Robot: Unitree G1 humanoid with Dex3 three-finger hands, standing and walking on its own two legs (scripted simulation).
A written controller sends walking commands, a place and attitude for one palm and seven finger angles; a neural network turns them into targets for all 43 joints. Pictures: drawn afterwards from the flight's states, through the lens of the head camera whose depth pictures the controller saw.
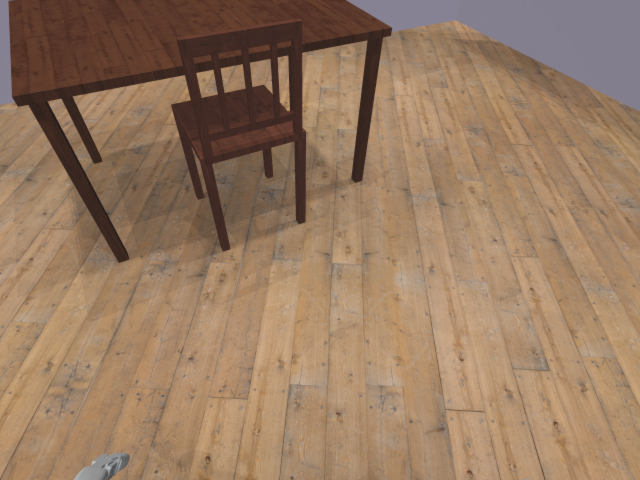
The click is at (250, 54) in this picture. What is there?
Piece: chair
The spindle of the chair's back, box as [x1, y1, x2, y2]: [241, 48, 255, 122]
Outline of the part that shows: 247,48 241,49 249,120 251,122 254,122 255,117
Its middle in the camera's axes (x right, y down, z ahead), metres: -0.22 -0.46 +1.18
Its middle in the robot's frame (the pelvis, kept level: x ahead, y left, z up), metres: +1.17 +0.28 -0.10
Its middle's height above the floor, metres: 0.67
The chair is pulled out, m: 0.00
